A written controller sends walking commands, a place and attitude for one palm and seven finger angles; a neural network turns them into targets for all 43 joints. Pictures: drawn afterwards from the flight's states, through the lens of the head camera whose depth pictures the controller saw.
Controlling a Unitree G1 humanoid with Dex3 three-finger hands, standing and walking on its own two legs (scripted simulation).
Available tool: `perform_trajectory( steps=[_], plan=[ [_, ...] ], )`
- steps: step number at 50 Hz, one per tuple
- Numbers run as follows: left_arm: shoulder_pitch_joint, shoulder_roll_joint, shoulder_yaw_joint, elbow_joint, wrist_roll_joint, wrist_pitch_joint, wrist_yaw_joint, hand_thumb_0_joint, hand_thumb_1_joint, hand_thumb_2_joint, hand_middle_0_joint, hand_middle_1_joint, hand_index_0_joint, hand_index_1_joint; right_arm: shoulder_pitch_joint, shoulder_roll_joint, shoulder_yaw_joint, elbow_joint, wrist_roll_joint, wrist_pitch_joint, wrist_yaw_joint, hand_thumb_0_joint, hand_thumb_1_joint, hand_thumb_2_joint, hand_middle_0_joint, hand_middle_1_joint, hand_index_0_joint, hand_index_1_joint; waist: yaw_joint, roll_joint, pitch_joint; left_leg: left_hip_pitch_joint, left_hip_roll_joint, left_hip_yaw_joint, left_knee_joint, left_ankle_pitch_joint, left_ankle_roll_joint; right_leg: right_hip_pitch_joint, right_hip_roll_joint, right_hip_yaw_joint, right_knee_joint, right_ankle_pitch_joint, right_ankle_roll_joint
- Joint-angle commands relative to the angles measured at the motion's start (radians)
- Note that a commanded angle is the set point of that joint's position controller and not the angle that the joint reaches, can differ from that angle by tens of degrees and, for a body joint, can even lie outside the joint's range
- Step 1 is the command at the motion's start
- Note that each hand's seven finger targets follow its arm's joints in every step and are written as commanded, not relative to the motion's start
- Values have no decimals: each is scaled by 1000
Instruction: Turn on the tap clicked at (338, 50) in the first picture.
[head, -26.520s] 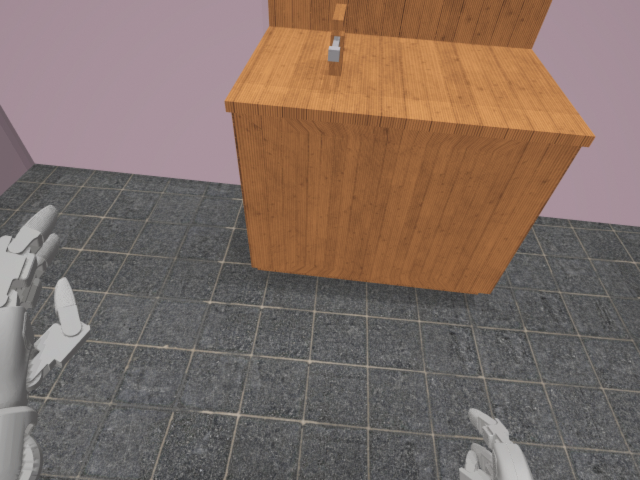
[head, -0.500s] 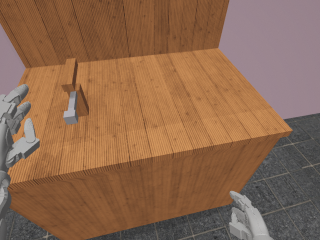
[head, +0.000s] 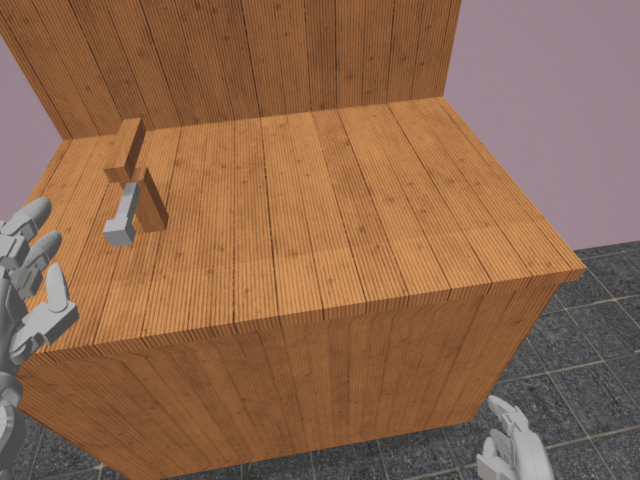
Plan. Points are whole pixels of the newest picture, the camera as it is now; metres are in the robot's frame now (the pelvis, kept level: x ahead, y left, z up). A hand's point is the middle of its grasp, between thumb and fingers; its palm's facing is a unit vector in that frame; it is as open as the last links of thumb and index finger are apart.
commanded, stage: turn the palm inward beside the body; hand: left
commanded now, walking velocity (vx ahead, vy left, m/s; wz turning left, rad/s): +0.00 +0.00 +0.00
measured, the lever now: (119, 232) +0.37 +0.33 +0.12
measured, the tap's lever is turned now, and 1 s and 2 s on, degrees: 0 0 0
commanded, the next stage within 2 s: reach beside the lever's end, fingers flat in 1.48 s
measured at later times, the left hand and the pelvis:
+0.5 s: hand (57, 336) +0.19 +0.26 +0.18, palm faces +0.42 -0.88 -0.21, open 7.4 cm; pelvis +0.00 +0.02 +0.01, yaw +1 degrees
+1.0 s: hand (61, 367) +0.16 +0.25 +0.17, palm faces +0.43 -0.89 -0.14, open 7.4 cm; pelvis -0.01 +0.02 +0.00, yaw +1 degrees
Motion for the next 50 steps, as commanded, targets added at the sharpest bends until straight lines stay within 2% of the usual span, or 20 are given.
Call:
perform_trajectory(
  steps=[1,3,4,5,7,9,11,12,14,15,19,20,24,27,30,33,41,43,49,50],
  plan=[
    [21,186,171,-237,-24,-64,27,0,900,900,-200,-300,-200,-300,-93,-111,-36,-182,4,-87,0,0,-900,-900,200,300,200,300,23,-81,-192,47,-9,24,-63,280,59,129,-115,109,-124,483,97],
    [37,174,163,-251,-34,-66,11,0,900,900,-200,-300,-200,-300,-75,-116,-40,-181,6,-101,-4,0,-900,-900,200,300,200,300,16,-81,-189,68,-15,33,-67,322,66,121,-101,80,-115,538,97],
    [46,178,168,-249,-30,-66,12,0,900,900,-200,-300,-200,-300,-87,-115,-36,-177,11,-108,-6,0,-900,-900,200,300,200,300,23,-67,-165,71,-17,35,-71,328,67,109,-92,72,-118,515,90],
    [22,143,125,-280,-28,-75,7,0,900,900,-200,-300,-200,-300,-70,-114,-39,-181,10,-116,-5,0,-900,-900,200,300,200,300,11,-38,-168,89,-18,37,-72,342,69,93,-87,62,-119,499,84],
    [21,138,113,-290,-31,-89,6,0,900,900,-200,-300,-200,-300,-62,-118,-40,-179,7,-136,-9,0,-900,-900,200,300,200,300,7,-61,-164,97,-17,28,-77,339,72,76,-79,50,-122,448,79],
    [3,143,105,-329,-17,-102,20,0,900,900,-200,-300,-200,-300,-82,-115,-32,-178,11,-154,-10,0,-900,-900,200,300,200,300,14,-12,-143,108,-20,25,-83,327,71,59,-72,46,-124,389,68],
    [13,118,77,-340,-12,-104,29,0,900,900,-200,-300,-200,-300,-64,-116,-34,-178,7,-162,-9,0,-900,-900,200,300,200,300,12,-9,-173,112,-21,19,-91,322,70,62,-69,34,-124,356,64],
    [15,114,71,-329,-16,-98,33,0,900,900,-200,-300,-200,-300,-70,-114,-31,-180,7,-166,-11,0,-900,-900,200,300,200,300,12,-30,-149,103,-19,15,-98,299,69,52,-69,33,-131,329,66],
    [28,129,87,-337,-7,-85,50,0,900,900,-200,-300,-200,-300,-94,-112,-24,-176,10,-171,-13,0,-900,-900,200,300,200,300,22,-8,-136,105,-22,11,-106,279,67,52,-67,35,-137,294,60],
    [23,98,54,-355,-1,-79,53,0,900,900,-200,-300,-200,-300,-85,-107,-23,-180,10,-169,-10,0,-900,-900,200,300,200,300,20,4,-148,108,-19,11,-112,282,63,52,-66,27,-135,288,57],
    [49,98,63,-346,-13,-30,71,0,900,900,-200,-300,-200,-300,-120,-104,-10,-184,15,-166,-14,0,-900,-900,200,300,200,300,30,-7,-110,95,-19,1,-134,224,61,49,-62,27,-155,214,56],
    [43,65,28,-356,-13,-21,70,0,900,900,-200,-300,-200,-300,-113,-101,-10,-188,15,-162,-13,0,-900,-900,200,300,200,300,21,-20,-100,96,-16,2,-134,222,61,38,-61,22,-161,214,56],
    [43,68,25,-359,-19,20,79,0,900,900,-200,-300,-200,-300,-142,-100,2,-190,20,-158,-16,0,-900,-900,200,300,200,300,24,-25,-71,88,-15,-6,-150,161,61,28,-57,25,-179,138,58],
    [18,52,-6,-397,-17,29,87,0,900,900,-200,-300,-200,-300,-141,-99,4,-198,16,-158,-16,0,-900,-900,200,300,200,300,19,-25,-75,94,-15,-11,-158,134,61,23,-57,22,-184,108,57],
    [10,41,-27,-420,-4,40,103,0,900,900,-200,-300,-200,-300,-150,-91,12,-199,18,-158,-17,0,-900,-900,200,300,200,300,19,15,-64,93,-20,-14,-167,88,58,15,-56,25,-188,64,53],
    [20,46,-26,-426,-16,49,107,0,900,900,-200,-300,-200,-300,-160,-95,13,-201,17,-162,-19,0,-900,-900,200,300,200,300,19,-19,-58,82,-20,-19,-170,46,62,15,-58,27,-198,27,56],
    [57,19,-40,-450,-33,76,124,0,900,900,-200,-300,-200,-300,-167,-93,15,-200,24,-169,-18,0,-900,-900,200,300,200,300,21,-21,-47,71,-23,-18,-163,26,61,14,-61,31,-208,7,57],
    [57,13,-53,-459,-35,83,123,0,900,900,-200,-300,-200,-300,-169,-94,15,-201,24,-173,-19,0,-900,-900,200,300,200,300,20,8,-40,69,-25,-16,-162,13,61,10,-63,34,-209,-7,57],
    [54,31,-23,-462,-47,108,140,0,900,900,-200,-300,-200,-300,-173,-94,16,-196,29,-184,-25,0,-900,-900,200,300,200,300,22,-34,-29,55,-29,-21,-156,-16,63,12,-65,46,-231,-51,61],
    [48,8,-50,-462,-46,115,137,0,900,900,-200,-300,-200,-300,-176,-92,15,-198,29,-183,-24,0,-900,-900,200,300,200,300,18,-17,-29,59,-30,-16,-150,-17,64,5,-68,52,-235,-57,62]
  ],
)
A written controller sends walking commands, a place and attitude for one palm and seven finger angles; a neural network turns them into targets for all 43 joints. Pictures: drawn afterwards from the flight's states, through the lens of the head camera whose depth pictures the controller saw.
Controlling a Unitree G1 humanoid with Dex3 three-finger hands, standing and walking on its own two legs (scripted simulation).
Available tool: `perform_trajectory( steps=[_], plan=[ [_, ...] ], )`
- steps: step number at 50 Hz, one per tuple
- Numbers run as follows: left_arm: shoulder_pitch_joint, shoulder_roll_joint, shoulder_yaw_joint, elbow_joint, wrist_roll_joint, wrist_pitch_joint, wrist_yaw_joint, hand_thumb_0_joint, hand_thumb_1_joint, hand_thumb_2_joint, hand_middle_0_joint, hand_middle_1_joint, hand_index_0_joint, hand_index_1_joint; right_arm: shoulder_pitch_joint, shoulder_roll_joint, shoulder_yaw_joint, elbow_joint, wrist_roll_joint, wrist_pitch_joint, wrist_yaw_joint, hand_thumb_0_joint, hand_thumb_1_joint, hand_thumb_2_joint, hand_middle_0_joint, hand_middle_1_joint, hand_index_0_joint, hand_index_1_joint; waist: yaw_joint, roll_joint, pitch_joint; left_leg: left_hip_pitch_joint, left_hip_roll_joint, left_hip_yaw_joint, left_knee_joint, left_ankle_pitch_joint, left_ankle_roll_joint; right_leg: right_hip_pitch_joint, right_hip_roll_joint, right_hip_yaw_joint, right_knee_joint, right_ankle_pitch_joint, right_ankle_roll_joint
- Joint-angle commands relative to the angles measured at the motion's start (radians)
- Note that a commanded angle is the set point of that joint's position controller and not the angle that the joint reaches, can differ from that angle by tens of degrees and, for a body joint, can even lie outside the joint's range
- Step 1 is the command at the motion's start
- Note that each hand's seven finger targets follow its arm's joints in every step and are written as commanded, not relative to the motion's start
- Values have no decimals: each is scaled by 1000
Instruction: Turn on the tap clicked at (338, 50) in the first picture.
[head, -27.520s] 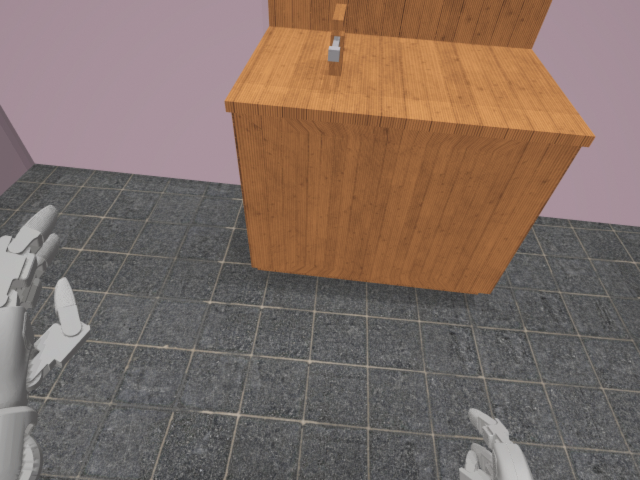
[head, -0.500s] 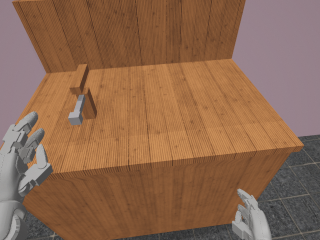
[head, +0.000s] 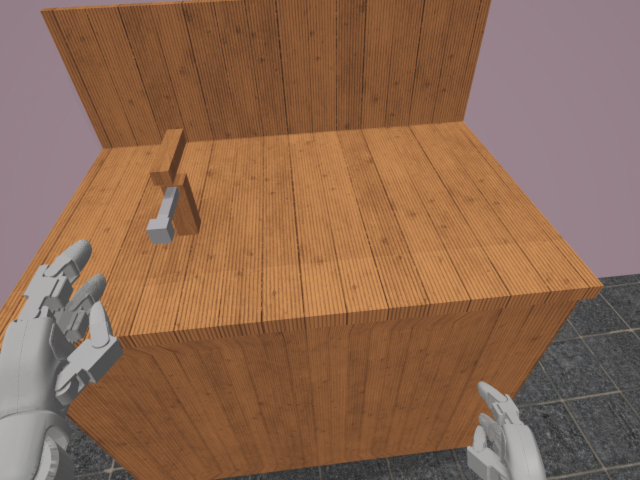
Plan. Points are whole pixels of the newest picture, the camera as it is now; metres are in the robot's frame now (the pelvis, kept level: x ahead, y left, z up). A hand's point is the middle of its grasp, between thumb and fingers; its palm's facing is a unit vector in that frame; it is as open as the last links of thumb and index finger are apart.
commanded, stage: turn the palm inward beside the body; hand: left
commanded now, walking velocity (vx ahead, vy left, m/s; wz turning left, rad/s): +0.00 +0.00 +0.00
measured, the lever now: (161, 231) +0.39 +0.30 +0.11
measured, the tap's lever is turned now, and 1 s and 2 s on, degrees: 0 0 0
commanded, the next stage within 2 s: reach beside the lever's end, fingers flat in 0.48 s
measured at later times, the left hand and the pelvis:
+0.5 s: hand (129, 328) +0.20 +0.22 +0.17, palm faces +0.41 -0.90 -0.13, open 7.4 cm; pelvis +0.02 -0.01 +0.00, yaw +0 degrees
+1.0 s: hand (133, 306) +0.23 +0.24 +0.16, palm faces +0.44 -0.89 -0.12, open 7.4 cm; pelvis +0.02 -0.01 +0.00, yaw +0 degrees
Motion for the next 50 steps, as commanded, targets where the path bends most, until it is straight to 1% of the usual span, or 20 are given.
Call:
perform_trajectory(
  steps=[1,4,5,8,10,13,15,18,25,28,30,31,34,36,39,40,43,44,47,50],
  plan=[
    [-121,146,102,-225,-5,-59,16,0,900,900,-200,-300,-200,-300,-189,-99,-36,-178,5,-75,-10,0,-900,-900,200,300,200,300,-4,-26,-17,12,-1,-6,-115,-41,39,-54,-43,65,-191,-79,42],
    [-109,159,123,-222,-12,-50,14,0,900,900,-200,-300,-200,-300,-188,-102,-37,-171,5,-83,-10,0,-900,-900,200,300,200,300,2,-13,-35,24,-2,-5,-110,-1,39,-39,-42,64,-188,-39,40],
    [-110,138,101,-234,-12,-49,12,0,900,900,-200,-300,-200,-300,-182,-100,-38,-174,4,-82,-7,0,-900,-900,200,300,200,300,-2,-8,-45,26,-2,-5,-109,14,38,-36,-44,63,-183,-23,40],
    [-97,142,106,-219,-17,-46,5,0,900,900,-200,-300,-200,-300,-171,-105,-40,-176,1,-85,-8,0,-900,-900,200,300,200,300,-3,-58,-41,28,2,-4,-104,45,41,-33,-42,60,-181,13,44],
    [-102,134,101,-216,-15,-43,1,0,900,900,-200,-300,-200,-300,-169,-102,-38,-173,4,-83,-8,0,-900,-900,200,300,200,300,-3,-29,-37,30,-1,0,-101,51,40,-35,-44,66,-185,20,43],
    [-99,143,112,-216,-19,-46,1,0,900,900,-200,-300,-200,-300,-165,-107,-43,-174,1,-83,-7,0,-900,-900,200,300,200,300,-2,-49,-51,38,3,-1,-97,79,41,-25,-44,64,-180,53,45],
    [-102,134,102,-226,-10,-50,1,0,900,900,-200,-300,-200,-300,-160,-102,-40,-173,3,-80,-4,0,-900,-900,200,300,200,300,-1,-2,-52,46,-1,1,-100,97,38,-23,-43,59,-172,76,40],
    [-94,140,114,-221,-17,-54,2,0,900,900,-200,-300,-200,-300,-154,-106,-44,-179,-1,-81,-5,0,-900,-900,200,300,200,300,0,-47,-66,50,0,1,-98,119,40,-13,-41,56,-167,112,44],
    [-94,130,106,-226,-9,-59,-6,0,900,900,-200,-300,-200,-300,-146,-103,-43,-178,2,-80,-2,0,-900,-900,200,300,200,300,1,-10,-63,60,0,2,-104,143,35,-8,-40,49,-158,146,40],
    [-82,134,113,-223,-18,-62,-9,0,900,900,-200,-300,-200,-300,-140,-108,-48,-179,-1,-82,-2,0,-900,-900,200,300,200,300,1,-49,-87,68,1,4,-99,171,37,8,-40,48,-154,187,42],
    [-105,121,94,-226,-7,-64,-7,0,900,900,-200,-300,-200,-300,-141,-103,-44,-177,1,-80,-1,0,-900,-900,200,300,200,300,-3,-13,-70,72,-2,2,-103,174,34,-5,-39,44,-150,185,38],
    [-100,123,103,-207,-12,-63,-5,0,900,900,-200,-300,-200,-300,-135,-106,-46,-177,-1,-80,-1,0,-900,-900,200,300,200,300,-2,-41,-69,66,-1,-1,-105,166,34,-4,-37,43,-152,180,40],
    [-145,144,130,-157,-15,-58,-3,0,900,900,-200,-300,-200,-300,-146,-108,-45,-164,3,-73,-8,0,-900,-900,200,300,200,300,-5,-53,-46,56,-3,-2,-109,137,37,-11,-36,54,-170,143,42],
    [-172,140,126,-135,-12,-55,-4,0,900,900,-200,-300,-200,-300,-141,-109,-48,-165,2,-67,-10,0,-900,-900,200,300,200,300,-6,-58,-58,56,-4,-1,-113,134,36,-7,-37,56,-170,140,43],
    [-200,170,147,-122,-7,-61,-6,0,900,900,-200,-300,-200,-300,-153,-107,-46,-158,4,-67,-12,0,-900,-900,200,300,200,300,-5,-12,-65,67,-6,4,-113,142,35,1,-38,64,-175,145,40],
    [-212,152,126,-134,-3,-66,-8,0,900,900,-200,-300,-200,-300,-146,-105,-46,-164,1,-66,-11,0,-900,-900,200,300,200,300,-7,-3,-78,71,-8,4,-115,148,34,3,-39,62,-169,153,39],
    [-251,165,136,-91,-15,-75,-13,0,900,900,-200,-300,-200,-300,-142,-112,-47,-157,-1,-69,-13,0,-900,-900,200,300,200,300,-13,-52,-78,64,-7,3,-114,133,38,2,-37,68,-179,145,45],
    [-255,185,163,-71,-12,-77,-9,0,900,900,-200,-300,-200,-300,-150,-108,-47,-150,4,-67,-15,0,-900,-900,200,300,200,300,-9,-41,-66,61,-6,4,-119,122,36,4,-35,69,-185,124,43],
    [-317,162,132,-45,-9,-76,-7,0,900,900,-200,-300,-200,-300,-151,-110,-46,-153,2,-64,-16,0,-900,-900,200,300,200,300,-17,-28,-60,61,-9,3,-127,107,36,-6,-37,70,-189,105,43],
    [-319,177,153,-17,-4,-73,0,0,900,900,-199,-298,-199,-298,-154,-108,-48,-151,1,-59,-16,0,-900,-900,200,300,200,300,-10,-27,-80,63,-10,8,-132,114,35,13,-38,75,-190,114,42]
  ],
)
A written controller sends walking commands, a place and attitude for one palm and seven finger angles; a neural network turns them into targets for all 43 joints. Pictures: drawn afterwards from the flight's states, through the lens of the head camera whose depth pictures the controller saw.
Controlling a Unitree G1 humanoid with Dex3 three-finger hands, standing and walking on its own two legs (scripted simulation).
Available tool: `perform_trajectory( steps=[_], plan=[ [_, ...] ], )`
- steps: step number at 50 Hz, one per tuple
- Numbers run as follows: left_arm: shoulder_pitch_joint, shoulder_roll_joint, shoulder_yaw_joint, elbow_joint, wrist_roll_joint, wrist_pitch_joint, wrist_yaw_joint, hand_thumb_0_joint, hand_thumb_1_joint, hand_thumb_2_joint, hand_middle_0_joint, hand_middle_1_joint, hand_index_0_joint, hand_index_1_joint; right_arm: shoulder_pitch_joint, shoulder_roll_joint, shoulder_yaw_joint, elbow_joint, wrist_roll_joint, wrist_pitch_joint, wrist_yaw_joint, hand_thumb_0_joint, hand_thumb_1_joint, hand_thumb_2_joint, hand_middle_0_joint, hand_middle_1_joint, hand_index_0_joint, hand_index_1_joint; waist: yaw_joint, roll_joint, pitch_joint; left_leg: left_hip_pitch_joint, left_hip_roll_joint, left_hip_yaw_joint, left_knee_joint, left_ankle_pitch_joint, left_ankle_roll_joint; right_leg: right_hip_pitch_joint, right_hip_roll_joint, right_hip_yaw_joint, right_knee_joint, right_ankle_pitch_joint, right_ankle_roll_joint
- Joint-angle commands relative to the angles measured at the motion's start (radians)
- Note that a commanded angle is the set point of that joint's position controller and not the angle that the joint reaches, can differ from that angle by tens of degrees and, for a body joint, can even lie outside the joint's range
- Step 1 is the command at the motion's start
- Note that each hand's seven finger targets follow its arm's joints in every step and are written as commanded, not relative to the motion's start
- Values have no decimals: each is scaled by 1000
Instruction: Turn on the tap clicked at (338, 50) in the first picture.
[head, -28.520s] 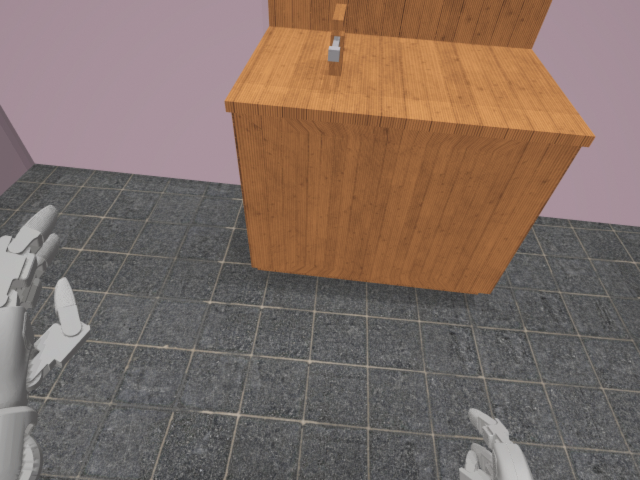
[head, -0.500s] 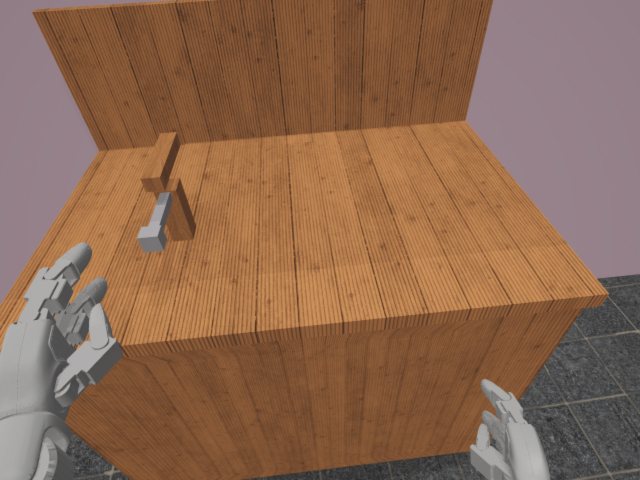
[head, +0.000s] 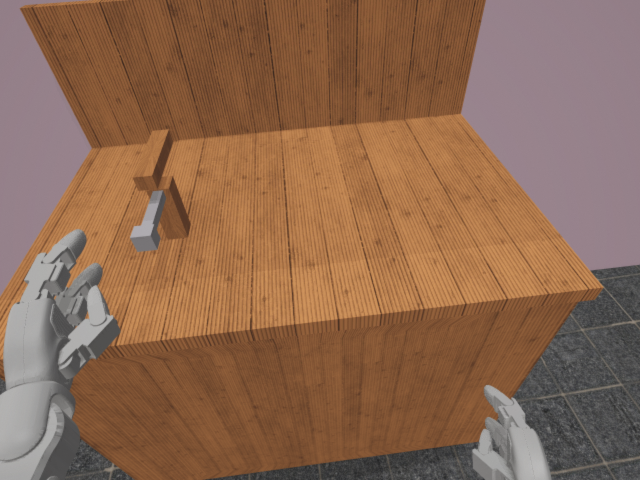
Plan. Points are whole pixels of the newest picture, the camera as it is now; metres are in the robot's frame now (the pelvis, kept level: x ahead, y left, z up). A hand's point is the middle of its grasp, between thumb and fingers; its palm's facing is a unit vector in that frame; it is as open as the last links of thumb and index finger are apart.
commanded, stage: reach beside the lever's end, fingers flat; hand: left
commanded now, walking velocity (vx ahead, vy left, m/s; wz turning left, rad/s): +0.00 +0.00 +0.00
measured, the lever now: (145, 238) +0.38 +0.31 +0.11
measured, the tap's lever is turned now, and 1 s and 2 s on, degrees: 0 0 0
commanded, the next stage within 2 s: push the lever round in 1.78 s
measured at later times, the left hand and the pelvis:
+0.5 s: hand (114, 291) +0.26 +0.28 +0.14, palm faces +0.46 -0.88 -0.10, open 7.6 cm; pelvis +0.00 +0.00 +0.00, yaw +0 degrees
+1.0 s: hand (114, 267) +0.31 +0.31 +0.12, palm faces +0.47 -0.88 -0.09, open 7.7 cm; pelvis +0.00 +0.02 +0.00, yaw -1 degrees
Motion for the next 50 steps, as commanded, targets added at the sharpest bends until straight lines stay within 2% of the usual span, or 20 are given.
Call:
perform_trajectory(
  steps=[1,3,8,9,12,16,20,22,23,24,25,26,29,30,31,34,39,43,47,50],
  plan=[
    [-158,187,118,-172,9,-72,15,0,900,900,-198,-295,-198,-295,-154,-103,-39,-167,2,-56,-9,0,-900,-900,200,300,200,300,-4,-43,-88,38,-17,16,-85,119,48,-3,-46,80,-155,125,55],
    [-178,198,130,-148,4,-74,10,0,900,900,-197,-290,-197,-290,-149,-106,-41,-165,1,-52,-9,0,-900,-900,200,300,200,300,-6,-65,-96,37,-16,17,-85,130,49,7,-46,84,-155,145,58],
    [-204,206,146,-123,1,-90,4,0,900,900,-192,-278,-192,-278,-145,-107,-44,-161,0,-45,-8,0,-900,-900,200,300,200,300,-8,-41,-122,46,-19,23,-87,162,48,21,-44,82,-146,191,56],
    [-208,224,166,-104,6,-94,7,0,900,900,-192,-275,-192,-275,-150,-104,-42,-153,6,-44,-9,0,-900,-900,200,300,200,300,-8,-23,-97,44,-16,22,-91,152,46,14,-43,81,-151,172,53],
    [-264,190,115,-95,9,-109,-3,0,900,900,-189,-268,-189,-268,-146,-108,-43,-155,3,-48,-10,0,-900,-900,200,300,200,300,-22,-11,-91,54,-18,21,-96,137,47,-5,-41,77,-151,159,53],
    [-325,233,148,-23,14,-117,2,0,900,900,-186,-258,-186,-258,-144,-115,-46,-138,4,-45,-17,0,-900,-900,200,300,200,300,-26,-50,-87,41,-19,13,-108,106,49,-8,-38,79,-160,113,53],
    [-414,235,133,23,23,-119,0,0,900,900,-182,-247,-182,-247,-160,-113,-44,-133,5,-36,-22,0,-900,-900,200,300,200,300,-33,-7,-98,51,-23,20,-110,94,50,-11,-41,87,-166,92,53],
    [-467,246,131,66,24,-122,-3,0,900,900,-181,-243,-181,-243,-157,-119,-44,-128,5,-32,-23,0,-900,-900,200,300,200,300,-38,-20,-103,50,-21,16,-114,85,50,-11,-38,84,-166,83,52],
    [-482,253,136,79,23,-126,-4,0,900,900,-180,-240,-180,-240,-155,-122,-45,-129,2,-34,-24,0,-900,-900,200,300,200,300,-37,-38,-115,50,-22,15,-114,93,51,-1,-39,85,-163,97,53],
    [-473,276,164,83,30,-132,-1,0,900,900,-179,-238,-179,-238,-163,-118,-47,-127,4,-33,-23,0,-900,-900,200,300,200,300,-28,-7,-135,61,-21,18,-114,113,49,13,-38,85,-159,116,49],
    [-470,251,140,90,31,-132,-4,0,900,900,-178,-235,-178,-235,-154,-117,-46,-132,1,-30,-20,0,-900,-900,200,300,200,300,-28,-1,-151,66,-24,21,-114,130,49,18,-39,84,-153,142,49],
    [-468,263,152,115,29,-134,-7,0,900,900,-178,-233,-178,-233,-144,-121,-48,-130,2,-28,-18,0,-900,-900,200,300,200,300,-29,-43,-149,59,-20,18,-113,144,48,26,-37,80,-149,167,49],
    [-444,284,188,172,27,-127,-12,0,900,900,-175,-225,-175,-225,-141,-123,-49,-129,5,-16,-13,0,-900,-900,200,300,200,300,-19,-40,-153,51,-20,21,-115,178,46,44,-34,75,-141,213,47],
    [-474,261,163,170,29,-126,-16,0,900,900,-174,-223,-174,-223,-136,-123,-50,-133,2,-12,-13,0,-900,-900,200,300,200,300,-28,-36,-156,58,-19,25,-113,191,48,37,-36,74,-138,232,49],
    [-479,286,187,189,26,-123,-16,0,900,900,-173,-220,-173,-220,-126,-128,-53,-134,3,-9,-13,0,-900,-900,200,300,200,300,-25,-65,-156,48,-18,23,-113,197,48,44,-34,75,-138,244,51],
    [-503,323,221,205,35,-131,-16,0,900,900,-171,-212,-171,-212,-131,-128,-56,-131,2,1,-12,0,-900,-900,200,300,200,300,-23,-37,-162,55,-17,27,-111,212,47,46,-33,73,-135,254,48],
    [-593,311,193,214,47,-182,-29,0,900,900,-167,-200,-167,-200,-115,-129,-58,-125,0,1,-10,0,-900,-900,200,300,200,300,-45,24,-171,78,-16,25,-102,224,46,19,-29,72,-124,257,41],
    [-624,316,188,316,38,-196,-52,0,900,900,-163,-190,-163,-190,-95,-144,-63,-114,1,2,-14,0,-900,-900,200,300,200,300,-57,-47,-166,52,-15,19,-104,193,50,7,-26,71,-127,234,45],
    [-695,337,188,348,50,-207,-60,0,900,900,-160,-180,-160,-180,-85,-146,-65,-113,1,7,-15,0,-900,-900,200,300,200,300,-58,6,-196,60,-20,19,-104,187,49,6,-27,74,-124,222,41],
    [-683,378,237,417,54,-218,-60,0,900,900,-158,-173,-158,-173,-64,-150,-71,-106,-1,18,-12,0,-900,-900,200,300,200,300,-54,-36,-209,40,-17,19,-97,206,50,18,-24,71,-117,249,43]
  ],
)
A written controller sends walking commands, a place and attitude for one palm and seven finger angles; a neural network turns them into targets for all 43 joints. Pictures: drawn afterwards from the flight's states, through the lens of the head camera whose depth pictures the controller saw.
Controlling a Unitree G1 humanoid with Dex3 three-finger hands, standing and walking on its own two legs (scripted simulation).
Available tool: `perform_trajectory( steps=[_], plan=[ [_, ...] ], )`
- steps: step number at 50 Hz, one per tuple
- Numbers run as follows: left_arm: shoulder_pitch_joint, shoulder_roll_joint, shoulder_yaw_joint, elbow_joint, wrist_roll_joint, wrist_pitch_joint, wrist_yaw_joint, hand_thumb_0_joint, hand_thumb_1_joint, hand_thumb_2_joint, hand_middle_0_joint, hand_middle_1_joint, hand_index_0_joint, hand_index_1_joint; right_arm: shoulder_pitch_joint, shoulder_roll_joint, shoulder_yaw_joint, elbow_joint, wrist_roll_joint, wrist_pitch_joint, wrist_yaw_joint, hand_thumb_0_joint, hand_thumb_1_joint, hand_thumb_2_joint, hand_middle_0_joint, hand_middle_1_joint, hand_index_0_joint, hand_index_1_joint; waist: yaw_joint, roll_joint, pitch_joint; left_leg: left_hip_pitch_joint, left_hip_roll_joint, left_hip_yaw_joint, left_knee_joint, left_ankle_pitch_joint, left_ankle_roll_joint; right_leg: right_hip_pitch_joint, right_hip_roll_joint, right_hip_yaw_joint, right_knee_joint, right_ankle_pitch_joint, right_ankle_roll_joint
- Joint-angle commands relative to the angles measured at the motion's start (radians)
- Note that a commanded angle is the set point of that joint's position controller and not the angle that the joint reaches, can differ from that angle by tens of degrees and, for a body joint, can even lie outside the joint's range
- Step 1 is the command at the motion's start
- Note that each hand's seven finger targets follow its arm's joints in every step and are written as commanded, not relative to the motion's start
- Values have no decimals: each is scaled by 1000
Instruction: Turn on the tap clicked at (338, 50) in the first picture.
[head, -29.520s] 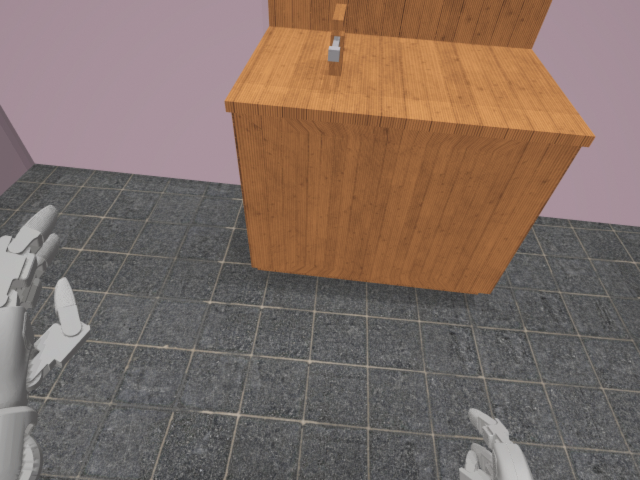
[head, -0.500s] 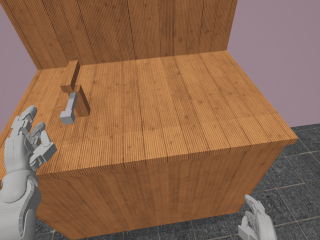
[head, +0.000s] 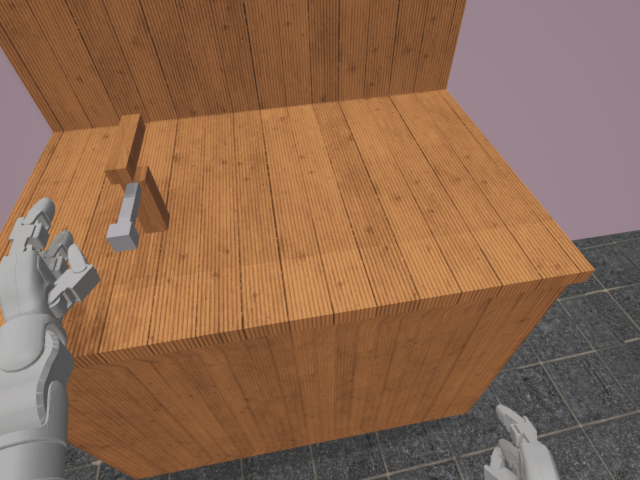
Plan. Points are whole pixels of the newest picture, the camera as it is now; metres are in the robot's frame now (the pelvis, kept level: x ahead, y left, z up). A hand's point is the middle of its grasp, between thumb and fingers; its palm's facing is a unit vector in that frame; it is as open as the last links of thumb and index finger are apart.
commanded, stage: reach beside the lever's end, fingers flat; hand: left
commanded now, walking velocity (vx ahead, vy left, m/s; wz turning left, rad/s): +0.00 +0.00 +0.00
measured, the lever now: (123, 236) +0.37 +0.30 +0.11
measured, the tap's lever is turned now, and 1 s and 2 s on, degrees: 0 0 13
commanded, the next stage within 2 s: push the lever round in 0.78 s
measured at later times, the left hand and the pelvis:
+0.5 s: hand (95, 253) +0.34 +0.33 +0.11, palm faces +0.48 -0.87 -0.09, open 7.8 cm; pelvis +0.00 +0.01 +0.00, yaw -1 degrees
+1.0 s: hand (100, 256) +0.34 +0.32 +0.11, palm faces +0.48 -0.87 -0.08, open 7.8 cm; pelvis +0.00 +0.01 +0.00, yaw -1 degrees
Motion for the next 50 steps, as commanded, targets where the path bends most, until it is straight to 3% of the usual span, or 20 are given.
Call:
perform_trajectory(
  steps=[1,4,7,10,11,14,16,19,24,27,30,34,35,37,39,41,43,44,47,50],
  plan=[
    [-287,292,107,-173,5,-98,-1,0,900,900,-157,-170,-157,-170,-72,-132,-48,-145,0,-46,-7,0,-900,-900,200,300,200,300,-14,12,-234,80,-10,-4,-66,193,28,58,-17,48,-82,226,23],
    [-290,319,132,-142,12,-120,-6,0,900,900,-154,-163,-154,-163,-57,-130,-48,-142,-1,-42,0,0,-900,-900,200,300,200,300,-6,41,-236,79,-8,-8,-63,214,25,63,-14,45,-73,242,18],
    [-344,311,110,-107,11,-131,-16,0,900,900,-152,-155,-152,-155,-42,-137,-51,-142,0,-37,3,0,-900,-900,200,300,200,300,-29,27,-225,69,-4,-12,-59,190,26,29,-10,43,-72,218,20],
    [-338,307,111,-66,16,-145,-17,0,900,900,-150,-150,-150,-150,-29,-139,-53,-143,0,-36,5,0,-900,-900,200,300,200,300,-23,17,-233,62,-5,-17,-60,182,27,25,-8,42,-67,205,19],
    [-381,309,100,-67,16,-150,-20,0,900,900,-150,-150,-150,-150,-27,-142,-53,-140,0,-34,5,0,-900,-900,200,300,200,300,-36,20,-231,65,-4,-15,-55,185,28,18,-8,43,-67,213,19],
    [-377,347,136,-49,27,-163,-15,0,900,900,-150,-150,-150,-150,-17,-142,-56,-137,-2,-29,6,0,-900,-900,200,300,200,300,-22,54,-247,62,-5,-19,-54,194,25,26,-8,44,-59,212,15],
    [-423,321,104,-41,29,-174,-15,0,900,900,-150,-150,-150,-150,-5,-145,-58,-139,-5,-25,10,0,-900,-900,200,300,200,300,-39,22,-261,65,-4,-22,-50,197,26,13,-5,41,-54,216,18],
    [-420,368,151,28,31,-183,-13,0,900,900,-150,-150,-150,-150,6,-150,-60,-126,-3,-15,7,0,-900,-900,200,300,200,300,-36,8,-243,39,-2,-20,-45,179,28,8,-3,44,-55,204,19],
    [-416,377,149,35,37,-199,-29,0,900,900,-150,-150,-150,-150,20,-148,-61,-138,-4,0,14,0,-900,-900,200,300,200,300,-31,59,-276,40,-4,-16,-38,207,27,23,-3,48,-45,227,16],
    [-379,366,155,38,24,-210,-36,0,900,900,-150,-150,-150,-150,27,-150,-66,-147,-6,3,19,0,-900,-900,200,300,200,300,-31,25,-281,34,0,-15,-35,209,29,21,1,47,-45,232,19],
    [-399,341,130,12,27,-221,-35,0,900,900,-150,-150,-150,-150,22,-144,-65,-147,-4,5,20,0,-900,-900,200,300,200,300,-36,75,-260,45,2,-18,-38,202,26,-1,1,46,-44,216,16],
    [-380,341,136,16,26,-217,-27,0,900,900,-150,-150,-150,-150,21,-149,-66,-142,-2,5,17,0,-900,-900,200,300,200,300,-36,35,-251,40,6,-27,-42,193,25,-5,3,42,-44,201,16],
    [-411,321,111,8,27,-217,-26,0,900,900,-150,-150,-150,-150,22,-149,-66,-143,-3,6,17,0,-900,-900,200,300,200,300,-48,26,-246,41,5,-27,-44,180,25,-14,3,41,-45,194,18],
    [-401,314,106,-9,26,-216,-21,0,900,900,-150,-150,-150,-150,19,-149,-68,-145,-6,3,16,0,-900,-900,200,300,200,300,-42,44,-265,52,4,-27,-46,178,24,-12,2,43,-47,186,17],
    [-400,356,141,-31,37,-221,-7,0,900,900,-150,-150,-150,-150,15,-147,-66,-141,-7,5,15,0,-900,-900,200,300,200,300,-31,52,-278,55,5,-30,-45,203,20,8,2,42,-39,202,14],
    [-370,307,107,-46,37,-220,-3,0,900,900,-150,-150,-150,-150,13,-139,-66,-148,-9,4,20,0,-900,-900,200,300,200,300,-30,71,-284,69,5,-27,-42,230,16,7,1,41,-36,220,14],
    [-378,302,103,-30,30,-215,-3,0,900,900,-150,-150,-150,-150,10,-143,-65,-146,-9,5,21,0,-900,-900,200,300,200,300,-39,30,-261,53,4,-27,-43,205,20,0,2,41,-42,210,17],
    [-376,324,128,-21,32,-213,2,0,900,900,-150,-150,-150,-150,6,-143,-63,-143,-7,7,19,0,-900,-900,200,300,200,300,-32,32,-251,44,4,-26,-43,203,22,7,0,42,-43,212,16],
    [-382,288,93,-31,29,-203,-5,0,900,900,-150,-150,-150,-150,3,-139,-62,-153,-6,10,20,0,-900,-900,200,300,200,300,-38,29,-262,50,3,-19,-43,208,21,11,-1,41,-43,223,17],
    [-346,295,106,-38,33,-200,4,0,900,900,-150,-150,-150,-150,1,-138,-64,-153,-6,12,21,0,-900,-900,200,300,200,300,-27,30,-272,55,3,-17,-38,224,22,18,0,43,-41,236,17]
  ],
)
